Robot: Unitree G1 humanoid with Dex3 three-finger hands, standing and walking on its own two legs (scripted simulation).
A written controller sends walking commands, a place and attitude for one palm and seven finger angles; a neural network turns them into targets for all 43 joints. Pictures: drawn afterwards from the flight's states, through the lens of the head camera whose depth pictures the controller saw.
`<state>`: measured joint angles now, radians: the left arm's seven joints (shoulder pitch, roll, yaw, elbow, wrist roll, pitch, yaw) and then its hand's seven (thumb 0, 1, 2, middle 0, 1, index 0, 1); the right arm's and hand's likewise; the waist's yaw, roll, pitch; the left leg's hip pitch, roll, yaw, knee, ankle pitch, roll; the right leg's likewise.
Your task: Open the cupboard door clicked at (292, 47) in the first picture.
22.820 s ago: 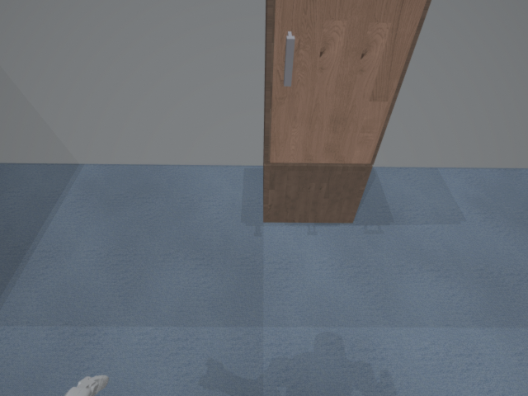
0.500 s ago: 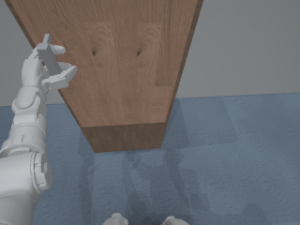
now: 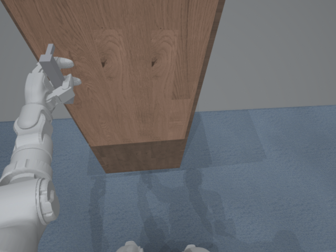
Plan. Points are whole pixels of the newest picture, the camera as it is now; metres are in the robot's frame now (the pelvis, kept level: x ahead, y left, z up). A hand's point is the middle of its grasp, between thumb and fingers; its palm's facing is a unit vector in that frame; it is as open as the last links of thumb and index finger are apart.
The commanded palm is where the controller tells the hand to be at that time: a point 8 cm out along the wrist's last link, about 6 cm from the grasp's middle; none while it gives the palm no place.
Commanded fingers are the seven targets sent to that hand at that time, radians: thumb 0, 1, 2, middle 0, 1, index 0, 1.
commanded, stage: pull the door open along its arc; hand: left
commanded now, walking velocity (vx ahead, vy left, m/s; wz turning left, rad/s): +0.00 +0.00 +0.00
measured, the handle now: (60, 75) +0.51 +0.24 +0.10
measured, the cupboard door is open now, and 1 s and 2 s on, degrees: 1 45 47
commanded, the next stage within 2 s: open thumb and fingers to let go in 0.78 s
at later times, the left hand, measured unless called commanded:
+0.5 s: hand (90, 142) +0.33 +0.14 +0.10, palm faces +0.36 -0.93 +0.08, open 5.8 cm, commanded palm +0.27 +0.18 +0.10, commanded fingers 0.00 0.90 0.90 -0.40 -1.35 -0.40 -1.35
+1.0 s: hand (133, 178) +0.25 +0.06 +0.10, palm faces +0.44 -0.90 -0.02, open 5.8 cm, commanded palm +0.21 +0.10 +0.10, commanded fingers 0.00 0.41 0.69 -0.37 -1.30 -0.37 -1.30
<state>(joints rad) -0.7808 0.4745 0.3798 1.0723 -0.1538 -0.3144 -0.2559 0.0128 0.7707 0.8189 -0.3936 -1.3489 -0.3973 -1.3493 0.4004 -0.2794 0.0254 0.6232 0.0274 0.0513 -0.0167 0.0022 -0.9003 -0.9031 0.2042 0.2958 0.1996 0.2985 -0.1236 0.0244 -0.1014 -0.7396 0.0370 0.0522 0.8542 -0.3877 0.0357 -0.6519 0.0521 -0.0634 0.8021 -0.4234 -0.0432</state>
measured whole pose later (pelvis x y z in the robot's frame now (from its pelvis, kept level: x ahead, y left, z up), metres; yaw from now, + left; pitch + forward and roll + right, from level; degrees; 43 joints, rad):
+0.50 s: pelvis +0.00 +0.00 +0.01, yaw +2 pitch +8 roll +0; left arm -0.06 0.00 0.03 0.12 -0.10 -0.12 0.30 0.01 0.70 0.78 -0.33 -1.35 -0.39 -1.35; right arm 0.20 -0.22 0.01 0.54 0.00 0.00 0.04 0.01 -0.90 -0.90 0.20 0.30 0.20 0.30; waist 0.01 0.03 -0.10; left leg -0.53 0.00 0.05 0.77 -0.37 0.03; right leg -0.46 0.02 -0.06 0.76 -0.43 -0.04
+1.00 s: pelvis -0.01 -0.04 +0.01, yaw +5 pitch +1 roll +0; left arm 0.20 -0.07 -0.24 -0.09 0.03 -0.02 0.55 0.01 0.68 0.78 -0.39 -1.34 -0.40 -1.34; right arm 0.17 -0.20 0.03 0.58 -0.05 0.09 -0.01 0.01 -0.90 -0.90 0.20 0.30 0.20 0.30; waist 0.00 0.06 -0.06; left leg -0.42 0.01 -0.02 0.74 -0.34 -0.01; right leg -0.33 0.04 -0.13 0.73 -0.43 -0.09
